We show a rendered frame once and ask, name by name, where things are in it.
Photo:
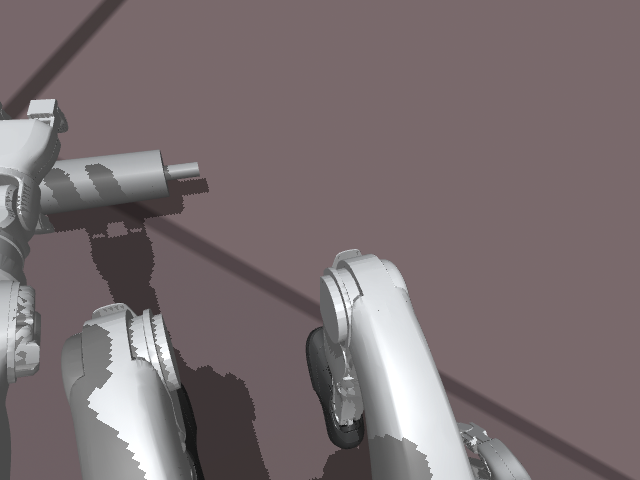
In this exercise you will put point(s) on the right robot hand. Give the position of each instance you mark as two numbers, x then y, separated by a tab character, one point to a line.
496	462

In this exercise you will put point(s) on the left robot foot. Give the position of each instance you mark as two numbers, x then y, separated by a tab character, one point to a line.
191	432

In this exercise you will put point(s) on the left robot arm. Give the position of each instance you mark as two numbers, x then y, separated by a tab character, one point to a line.
20	324

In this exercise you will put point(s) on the left robot hand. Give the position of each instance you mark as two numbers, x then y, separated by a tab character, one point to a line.
31	146

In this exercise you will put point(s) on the right robot foot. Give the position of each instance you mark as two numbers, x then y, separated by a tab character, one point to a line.
343	436

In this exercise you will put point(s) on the bottle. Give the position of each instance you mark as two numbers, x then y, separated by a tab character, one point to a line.
91	182

